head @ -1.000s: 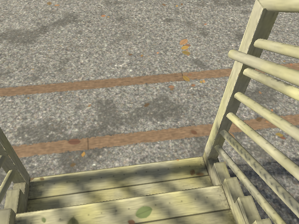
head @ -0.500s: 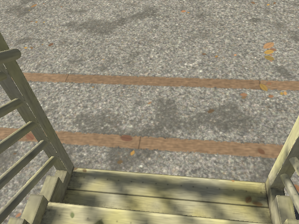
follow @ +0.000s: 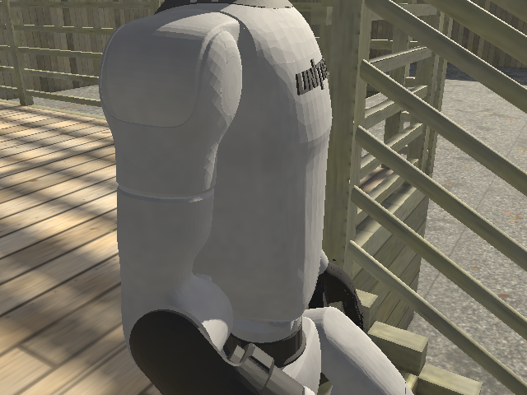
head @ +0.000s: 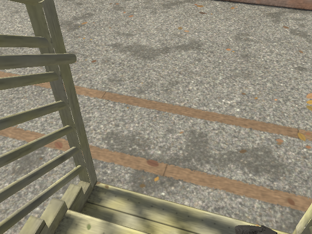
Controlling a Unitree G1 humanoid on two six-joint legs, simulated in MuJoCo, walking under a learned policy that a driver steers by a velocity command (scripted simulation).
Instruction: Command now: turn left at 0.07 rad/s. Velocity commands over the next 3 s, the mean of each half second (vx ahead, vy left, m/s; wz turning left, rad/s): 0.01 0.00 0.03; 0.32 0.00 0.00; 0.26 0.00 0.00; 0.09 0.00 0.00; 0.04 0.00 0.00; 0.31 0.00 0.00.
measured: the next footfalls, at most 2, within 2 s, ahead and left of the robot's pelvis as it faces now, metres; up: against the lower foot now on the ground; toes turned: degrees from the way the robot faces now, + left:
right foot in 0.64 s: +0.05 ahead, -0.27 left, +0.11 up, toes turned +0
right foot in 0.78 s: +0.08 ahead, -0.29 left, +0.00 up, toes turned +6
